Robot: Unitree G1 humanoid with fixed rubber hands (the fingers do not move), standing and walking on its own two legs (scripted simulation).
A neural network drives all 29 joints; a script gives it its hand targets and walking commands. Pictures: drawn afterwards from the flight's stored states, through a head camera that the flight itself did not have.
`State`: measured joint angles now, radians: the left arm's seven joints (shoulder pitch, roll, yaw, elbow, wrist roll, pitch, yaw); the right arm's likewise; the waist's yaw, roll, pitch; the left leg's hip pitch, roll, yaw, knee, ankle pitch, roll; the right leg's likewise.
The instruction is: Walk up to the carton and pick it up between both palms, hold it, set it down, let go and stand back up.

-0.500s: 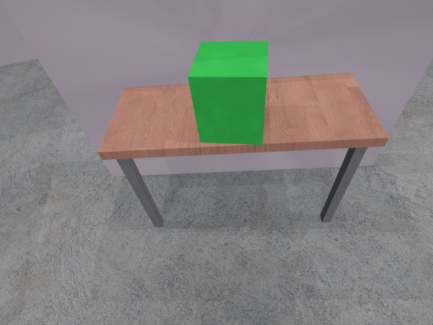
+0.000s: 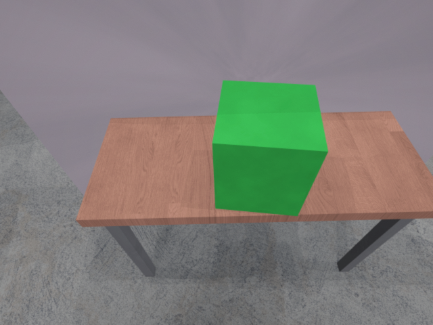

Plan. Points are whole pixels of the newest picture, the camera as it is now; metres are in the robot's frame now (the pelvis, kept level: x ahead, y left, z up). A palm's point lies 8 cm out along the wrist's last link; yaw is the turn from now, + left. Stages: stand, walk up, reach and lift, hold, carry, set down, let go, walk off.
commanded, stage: walk up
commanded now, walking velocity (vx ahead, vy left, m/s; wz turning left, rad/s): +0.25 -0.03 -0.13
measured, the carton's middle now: (261, 151) +0.51 -0.10 -0.02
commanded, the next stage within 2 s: none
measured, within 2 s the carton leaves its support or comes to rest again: neither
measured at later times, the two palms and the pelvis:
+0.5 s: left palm out of the picture +0.07 +0.17 -0.12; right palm out of the picture +0.08 -0.27 -0.16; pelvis +0.07 -0.06 +0.01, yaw -1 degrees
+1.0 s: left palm out of the picture +0.06 +0.13 -0.14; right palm out of the picture -0.04 -0.28 -0.14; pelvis +0.04 -0.08 +0.01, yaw -2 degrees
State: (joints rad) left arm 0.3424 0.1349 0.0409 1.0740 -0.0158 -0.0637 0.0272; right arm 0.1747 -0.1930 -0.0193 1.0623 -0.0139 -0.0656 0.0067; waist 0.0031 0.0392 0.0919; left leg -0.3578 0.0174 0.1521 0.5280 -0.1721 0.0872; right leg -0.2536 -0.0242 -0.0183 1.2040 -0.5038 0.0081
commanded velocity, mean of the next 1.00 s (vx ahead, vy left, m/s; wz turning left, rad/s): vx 0.03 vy -0.02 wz -0.03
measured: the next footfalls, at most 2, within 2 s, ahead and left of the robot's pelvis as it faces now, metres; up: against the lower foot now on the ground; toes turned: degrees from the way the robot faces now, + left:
right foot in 0.40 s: +0.14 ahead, -0.14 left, +0.00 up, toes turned -2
left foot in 0.84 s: +0.05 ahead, +0.04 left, +0.00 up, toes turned -2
